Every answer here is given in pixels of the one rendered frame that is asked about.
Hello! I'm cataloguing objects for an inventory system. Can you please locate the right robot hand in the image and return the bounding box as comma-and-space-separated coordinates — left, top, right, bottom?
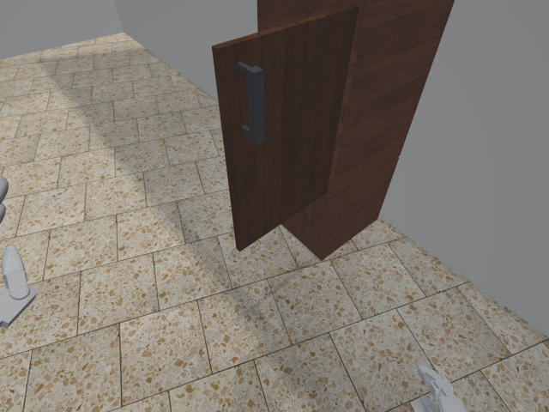
414, 365, 468, 412

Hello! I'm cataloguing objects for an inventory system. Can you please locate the cupboard door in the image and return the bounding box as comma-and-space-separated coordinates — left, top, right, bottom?
212, 5, 359, 251

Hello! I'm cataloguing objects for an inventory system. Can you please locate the handle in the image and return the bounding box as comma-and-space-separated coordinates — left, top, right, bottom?
237, 62, 265, 145

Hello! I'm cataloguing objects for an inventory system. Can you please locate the left robot hand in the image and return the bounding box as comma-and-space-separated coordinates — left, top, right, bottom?
0, 178, 38, 329

